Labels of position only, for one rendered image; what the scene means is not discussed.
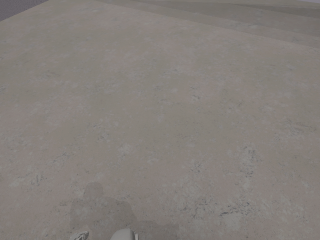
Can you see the robot left thigh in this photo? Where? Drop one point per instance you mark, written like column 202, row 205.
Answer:
column 125, row 234

